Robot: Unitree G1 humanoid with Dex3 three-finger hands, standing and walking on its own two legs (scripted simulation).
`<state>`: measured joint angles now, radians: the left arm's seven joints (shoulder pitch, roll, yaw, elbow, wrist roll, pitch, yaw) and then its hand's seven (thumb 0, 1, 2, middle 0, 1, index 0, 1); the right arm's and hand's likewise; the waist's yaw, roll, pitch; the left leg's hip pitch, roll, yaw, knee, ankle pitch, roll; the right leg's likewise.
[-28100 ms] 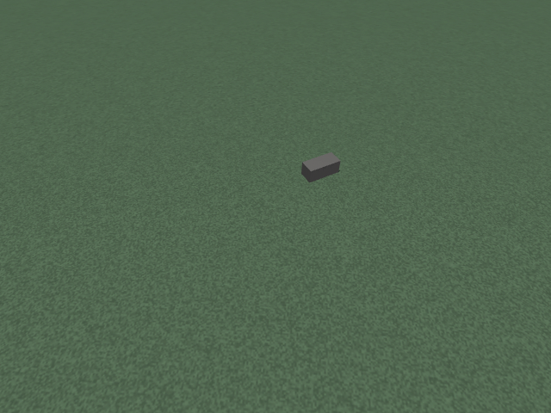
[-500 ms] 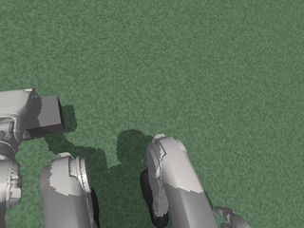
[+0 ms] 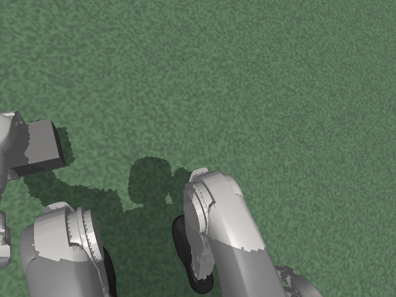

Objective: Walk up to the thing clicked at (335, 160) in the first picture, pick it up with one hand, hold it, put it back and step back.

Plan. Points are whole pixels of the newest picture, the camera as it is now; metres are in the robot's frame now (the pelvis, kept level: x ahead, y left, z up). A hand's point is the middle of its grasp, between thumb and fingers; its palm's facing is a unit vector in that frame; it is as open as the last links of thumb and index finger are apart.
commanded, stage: rest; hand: left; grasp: from above
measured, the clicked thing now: (8, 153) +0.44 +0.28 -0.25
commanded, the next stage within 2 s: open in 0.48 s
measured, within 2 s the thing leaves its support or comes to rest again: rests again in 0.18 s
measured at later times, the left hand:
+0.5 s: hand (6, 150) +0.44 +0.28 -0.23, palm faces -0.45 -0.11 -0.89, open 11.5 cm
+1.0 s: hand (7, 150) +0.44 +0.28 -0.25, palm faces -0.45 -0.10 -0.89, open 12.7 cm
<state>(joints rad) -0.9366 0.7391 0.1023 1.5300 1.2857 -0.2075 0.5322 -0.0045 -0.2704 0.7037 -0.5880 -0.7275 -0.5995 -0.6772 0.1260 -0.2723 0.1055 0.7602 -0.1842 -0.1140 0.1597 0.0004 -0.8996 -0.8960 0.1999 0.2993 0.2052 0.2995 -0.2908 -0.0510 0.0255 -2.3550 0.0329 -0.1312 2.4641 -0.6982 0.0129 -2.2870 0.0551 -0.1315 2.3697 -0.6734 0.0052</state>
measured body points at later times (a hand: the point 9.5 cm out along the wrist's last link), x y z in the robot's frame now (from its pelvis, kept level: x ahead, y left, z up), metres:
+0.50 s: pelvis +0.00 +0.00 -0.01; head +0.26 +0.09 +0.34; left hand +0.46 +0.28 -0.18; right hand +0.04 -0.27 -0.09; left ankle +0.07 +0.12 -0.28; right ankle +0.10 -0.11 -0.28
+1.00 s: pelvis -0.01 +0.01 -0.01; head +0.26 +0.10 +0.34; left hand +0.46 +0.28 -0.19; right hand +0.02 -0.25 -0.08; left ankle +0.07 +0.12 -0.28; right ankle +0.10 -0.11 -0.28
